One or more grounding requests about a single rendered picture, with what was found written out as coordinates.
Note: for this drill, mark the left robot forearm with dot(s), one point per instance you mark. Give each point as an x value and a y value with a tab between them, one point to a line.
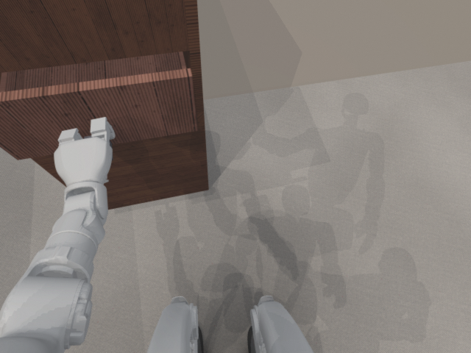
73	243

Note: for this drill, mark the left robot thigh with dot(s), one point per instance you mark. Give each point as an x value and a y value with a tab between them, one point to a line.
176	328

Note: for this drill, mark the cabinet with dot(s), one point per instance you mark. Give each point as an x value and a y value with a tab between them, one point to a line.
47	33

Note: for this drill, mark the robot left upper arm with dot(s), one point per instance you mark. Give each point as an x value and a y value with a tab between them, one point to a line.
47	315

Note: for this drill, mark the drawer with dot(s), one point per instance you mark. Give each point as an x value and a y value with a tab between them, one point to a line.
141	97

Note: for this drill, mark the robot left hand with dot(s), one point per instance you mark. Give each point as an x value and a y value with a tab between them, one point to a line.
77	159

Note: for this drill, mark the robot right shin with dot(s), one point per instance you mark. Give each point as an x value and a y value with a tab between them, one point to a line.
262	349

